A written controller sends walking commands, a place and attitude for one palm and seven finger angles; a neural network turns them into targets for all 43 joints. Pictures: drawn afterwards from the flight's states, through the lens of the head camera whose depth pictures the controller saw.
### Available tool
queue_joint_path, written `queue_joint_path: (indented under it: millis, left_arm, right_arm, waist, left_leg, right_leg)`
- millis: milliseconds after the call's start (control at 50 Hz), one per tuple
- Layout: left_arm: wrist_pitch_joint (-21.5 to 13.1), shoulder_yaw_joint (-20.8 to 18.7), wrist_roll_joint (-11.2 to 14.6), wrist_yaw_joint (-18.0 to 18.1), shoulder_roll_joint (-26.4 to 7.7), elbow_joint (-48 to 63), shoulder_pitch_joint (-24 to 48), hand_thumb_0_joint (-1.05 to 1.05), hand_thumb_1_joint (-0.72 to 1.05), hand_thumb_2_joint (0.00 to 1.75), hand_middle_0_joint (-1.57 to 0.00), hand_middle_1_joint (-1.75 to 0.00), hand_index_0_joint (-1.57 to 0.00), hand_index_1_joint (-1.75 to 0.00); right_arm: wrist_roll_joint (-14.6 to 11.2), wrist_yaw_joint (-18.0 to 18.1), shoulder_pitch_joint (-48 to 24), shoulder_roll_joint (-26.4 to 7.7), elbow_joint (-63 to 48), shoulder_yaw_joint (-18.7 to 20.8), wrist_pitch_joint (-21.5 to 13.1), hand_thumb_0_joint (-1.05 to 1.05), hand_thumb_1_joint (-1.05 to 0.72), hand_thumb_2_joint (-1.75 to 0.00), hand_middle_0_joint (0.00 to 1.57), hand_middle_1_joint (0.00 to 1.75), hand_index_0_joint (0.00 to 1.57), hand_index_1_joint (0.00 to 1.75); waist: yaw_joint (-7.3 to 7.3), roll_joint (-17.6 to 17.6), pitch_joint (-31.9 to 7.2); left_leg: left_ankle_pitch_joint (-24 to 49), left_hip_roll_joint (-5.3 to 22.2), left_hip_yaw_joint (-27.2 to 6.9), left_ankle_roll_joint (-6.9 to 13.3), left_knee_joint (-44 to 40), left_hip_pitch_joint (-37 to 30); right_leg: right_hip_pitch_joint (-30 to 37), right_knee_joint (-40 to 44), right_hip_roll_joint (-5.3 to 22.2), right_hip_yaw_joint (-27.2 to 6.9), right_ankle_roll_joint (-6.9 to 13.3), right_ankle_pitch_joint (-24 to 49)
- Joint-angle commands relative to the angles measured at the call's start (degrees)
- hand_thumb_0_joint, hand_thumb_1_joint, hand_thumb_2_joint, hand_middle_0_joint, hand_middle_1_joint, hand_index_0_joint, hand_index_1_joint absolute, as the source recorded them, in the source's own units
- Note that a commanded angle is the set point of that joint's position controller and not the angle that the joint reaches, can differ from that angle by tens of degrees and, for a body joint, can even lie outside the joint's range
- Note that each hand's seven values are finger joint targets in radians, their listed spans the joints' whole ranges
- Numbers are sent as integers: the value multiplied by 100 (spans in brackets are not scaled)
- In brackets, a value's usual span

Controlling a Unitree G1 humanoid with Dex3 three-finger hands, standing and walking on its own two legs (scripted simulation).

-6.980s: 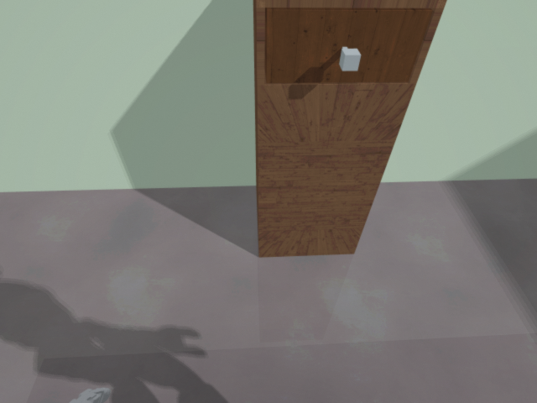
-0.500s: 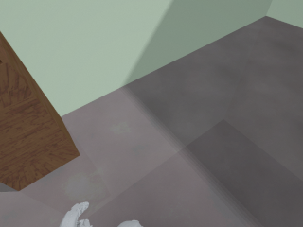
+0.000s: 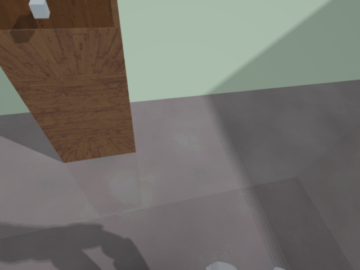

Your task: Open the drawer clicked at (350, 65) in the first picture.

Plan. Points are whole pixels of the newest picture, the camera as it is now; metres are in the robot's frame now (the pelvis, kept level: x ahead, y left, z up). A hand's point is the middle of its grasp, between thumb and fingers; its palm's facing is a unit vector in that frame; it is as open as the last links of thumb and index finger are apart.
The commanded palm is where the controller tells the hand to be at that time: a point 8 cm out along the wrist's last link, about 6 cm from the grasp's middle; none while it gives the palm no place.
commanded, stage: turn to face it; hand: left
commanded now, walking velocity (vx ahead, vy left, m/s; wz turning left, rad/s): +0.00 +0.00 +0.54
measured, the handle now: (40, 5) +0.75 +0.47 +0.16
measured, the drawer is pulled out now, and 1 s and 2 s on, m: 0.00 0.00 0.00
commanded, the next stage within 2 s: take the last steps up to it in 0.46 s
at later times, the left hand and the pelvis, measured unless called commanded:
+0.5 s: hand out of the picture +0.03 +0.16 -0.13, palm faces +0.26 -0.92 -0.30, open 7.3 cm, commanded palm none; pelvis -0.01 -0.06 +0.01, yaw +15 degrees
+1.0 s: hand out of the picture -0.13 +0.16 -0.17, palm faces +0.42 -0.89 -0.17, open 7.3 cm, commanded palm none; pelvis +0.01 +0.01 +0.01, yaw +20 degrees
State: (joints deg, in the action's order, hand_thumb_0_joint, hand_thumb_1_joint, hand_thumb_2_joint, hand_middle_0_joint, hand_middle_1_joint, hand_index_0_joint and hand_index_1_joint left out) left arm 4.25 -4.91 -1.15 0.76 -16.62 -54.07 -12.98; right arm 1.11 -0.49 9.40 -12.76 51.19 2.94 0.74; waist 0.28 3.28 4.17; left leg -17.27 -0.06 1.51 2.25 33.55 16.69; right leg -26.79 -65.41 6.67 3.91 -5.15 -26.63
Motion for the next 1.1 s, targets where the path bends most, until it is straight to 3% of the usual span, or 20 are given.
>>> queue_joint_path:
  millis: [0,160,260,300,320,340,360,420,480,560,680,740,800,820,840,860,880,900,980,1080]
  left_arm:
    - [-244,-14,40,-4,-299,589,241,0,90,90,-20,-30,-20,-30]
    - [-242,29,59,60,-181,794,606,0,90,90,-20,-30,-20,-30]
    - [-306,61,108,97,-93,727,178,0,90,90,-20,-30,-20,-30]
    - [-395,36,104,119,-204,630,-163,0,90,90,-20,-30,-20,-30]
    - [-460,-23,51,151,-471,601,-315,0,90,90,-20,-30,-20,-30]
    - [-501,-119,-36,176,-974,605,-390,0,90,90,-20,-30,-20,-30]
    - [-463,-99,-3,172,-1033,667,-380,0,90,90,-20,-30,-20,-30]
    - [-441,3,16,172,-481,771,479,0,90,90,-20,-30,-20,-30]
    - [-505,62,8,136,-323,648,257,0,90,90,-20,-30,-20,-30]
    - [-538,54,-26,137,-351,315,-438,0,90,90,-20,-30,-20,-30]
    - [-661,2,-82,80,-467,-187,-1160,0,90,90,-20,-30,-20,-30]
    - [-664,2,-108,55,-476,-335,-1116,0,90,90,-20,-30,-20,-30]
    - [-617,32,-25,24,-343,-450,-824,0,90,90,-20,-30,-20,-30]
    - [-580,97,8,3,-107,-420,-757,0,90,90,-20,-30,-20,-30]
    - [-550,200,23,-35,300,-303,-713,0,90,90,-20,-30,-20,-30]
    - [-552,233,-31,-21,270,-113,-295,0,90,90,-20,-30,-20,-30]
    - [-557,190,-46,-47,229,-71,-175,0,90,90,-20,-30,-20,-30]
    - [-524,181,-76,-70,198,-170,-168,0,90,90,-20,-30,-20,-30]
    - [-508,193,-60,-159,385,-513,-637,0,90,90,-20,-30,-20,-30]
    - [-457,145,-34,-161,385,-354,-264,0,90,90,-20,-30,-20,-30]
  right_arm:
    - [0,149,307,-1132,-230,268,-54,0,-90,-90,20,30,20,30]
    - [45,121,490,-1134,-195,318,25,0,-90,-90,20,30,20,30]
    - [54,106,235,-1090,-240,325,72,0,-90,-90,20,30,20,30]
    - [-9,86,178,-979,-254,313,71,0,-90,-90,20,30,20,30]
    - [-57,62,291,-699,-258,274,58,0,-90,-90,20,30,20,30]
    - [-76,54,297,-359,-398,218,50,0,-90,-90,20,30,20,30]
    - [-21,74,193,-659,-423,315,110,0,-90,-90,20,30,20,30]
    - [29,-9,378,-626,-38,351,275,0,-90,-90,20,30,20,30]
    - [28,-39,508,-469,106,298,266,0,-90,-90,20,30,20,30]
    - [18,-24,197,-402,120,231,249,0,-90,-90,20,30,20,30]
    - [26,-110,-330,-307,43,124,76,0,-90,-90,20,30,20,30]
    - [-4,-122,-169,-177,93,78,-25,0,-90,-90,20,30,20,30]
    - [-23,-60,698,-158,455,51,-143,0,-90,-90,20,30,20,30]
    - [-24,16,1171,-456,615,111,-189,0,-90,-90,20,30,20,30]
    - [28,63,1619,-971,734,231,-200,0,-90,-90,20,30,20,30]
    - [29,106,1877,-1156,772,254,-167,0,-90,-90,20,30,20,30]
    - [37,119,1606,-1061,724,220,-158,0,-90,-90,20,30,20,30]
    - [29,144,1355,-842,697,164,-196,0,-90,-90,20,30,20,30]
    - [-22,186,1075,-406,699,3,-368,0,-90,-90,20,30,20,30]
    - [-43,229,1430,-313,880,24,-484,0,-90,-90,20,30,20,30]
  waist:
    - [-165,-1112,-702]
    - [-282,-1090,-561]
    - [-57,-1177,-641]
    - [118,-919,-750]
    - [167,-175,-885]
    - [205,1383,-781]
    - [243,1006,-728]
    - [-161,478,-33]
    - [-137,532,-62]
    - [158,707,-210]
    - [466,629,-248]
    - [373,688,-181]
    - [-84,232,-318]
    - [-324,-632,-396]
    - [-518,-2198,-343]
    - [-645,-2046,67]
    - [-525,-1521,381]
    - [-405,-1554,465]
    - [-32,-1017,760]
    - [-27,-936,600]
  left_leg:
    - [3452,1265,-1422,638,-1204,-1046]
    - [2600,1267,-2177,827,-1323,-909]
    - [2644,1056,-2360,727,-1040,-299]
    - [2200,737,-2162,406,-610,220]
    - [1147,343,-1803,74,12,905]
    - [-1088,-517,-637,-381,1288,1758]
    - [-1700,-329,-741,-388,2358,1522]
    - [-692,-28,-684,-402,3566,1346]
    - [-255,-1,-465,-521,3437,1359]
    - [-470,85,-291,-604,2638,1309]
    - [-753,274,32,-474,1358,1289]
    - [-896,227,235,-329,483,599]
    - [63,41,583,-274,-1070,-1307]
    - [-263,499,-12,-142,-1349,-2203]
    - [-1349,1814,-1850,321,-2062,-2521]
    - [-1658,2329,-2447,750,-2548,-2040]
    - [-1911,2376,-2290,891,-2647,-1571]
    - [-1985,2154,-2124,802,-2698,-1187]
    - [42,1519,-846,615,-2620,-799]
    - [1289,1566,-514,810,-2536,-1251]
  right_leg:
    - [-438,111,-22,-317,-64,355]
    - [-147,1193,-266,-396,-33,145]
    - [1049,2690,-545,-292,101,452]
    - [2027,3993,-474,-291,145,1433]
    - [2790,4626,236,-968,325,1575]
    - [2946,4938,1739,-2517,978,2225]
    - [2118,4982,2197,-2559,1475,2422]
    - [1076,5146,1270,-1464,1240,1225]
    - [1345,5005,924,-767,1072,1743]
    - [1959,4945,1036,-782,1164,2227]
    - [2521,5287,1388,-1187,1327,977]
    - [2104,5276,1377,-1077,1333,667]
    - [975,4622,830,-356,912,148]
    - [84,3823,479,13,672,-171]
    - [-975,2300,-210,666,365,-528]
    - [-1314,1333,-269,336,409,-653]
    - [-1375,857,-34,73,502,-400]
    - [-1337,506,43,-39,507,-92]
    - [-996,247,107,-79,366,1079]
    - [-1241,683,160,-109,246,1490]
